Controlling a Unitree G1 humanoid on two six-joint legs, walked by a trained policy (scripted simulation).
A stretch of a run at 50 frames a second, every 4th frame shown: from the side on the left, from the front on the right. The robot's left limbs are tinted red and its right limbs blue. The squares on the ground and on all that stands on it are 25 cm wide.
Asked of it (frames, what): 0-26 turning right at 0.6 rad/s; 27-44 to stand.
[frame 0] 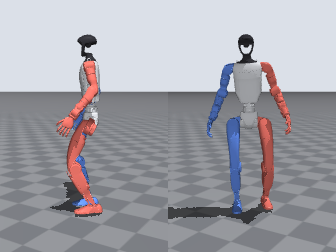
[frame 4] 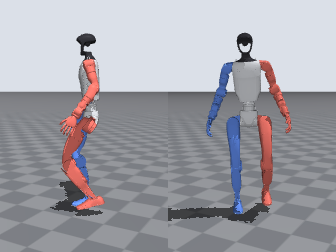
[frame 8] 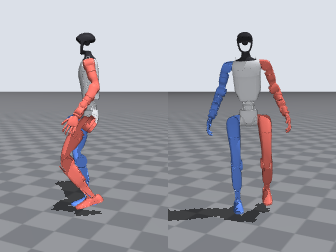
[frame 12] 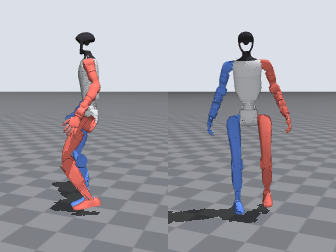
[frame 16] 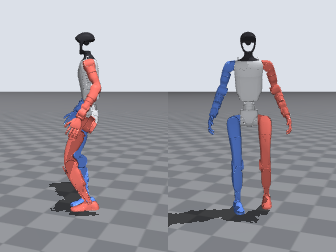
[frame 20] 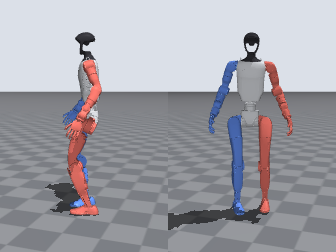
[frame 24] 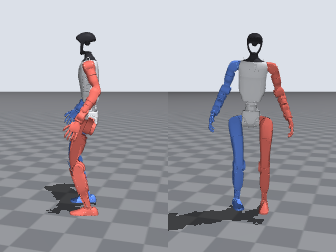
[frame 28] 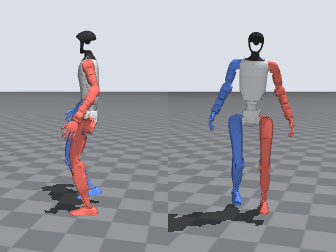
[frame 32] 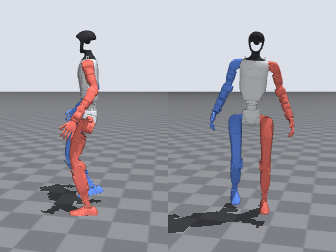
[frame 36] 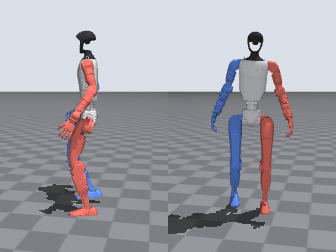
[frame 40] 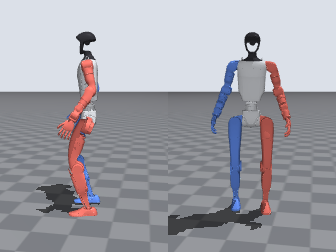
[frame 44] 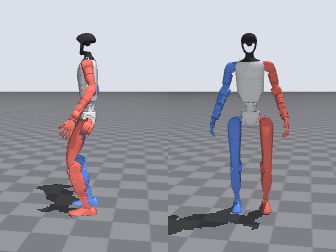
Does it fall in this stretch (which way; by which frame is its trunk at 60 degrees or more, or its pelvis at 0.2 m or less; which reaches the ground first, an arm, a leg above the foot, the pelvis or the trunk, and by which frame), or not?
no
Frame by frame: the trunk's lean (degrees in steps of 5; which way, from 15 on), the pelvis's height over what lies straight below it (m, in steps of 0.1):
0: 5, 0.8
4: 5, 0.8
8: 5, 0.8
12: 5, 0.8
16: 5, 0.8
20: 5, 0.8
24: 5, 0.8
28: 5, 0.8
32: 5, 0.8
36: 5, 0.8
40: 5, 0.8
44: 5, 0.8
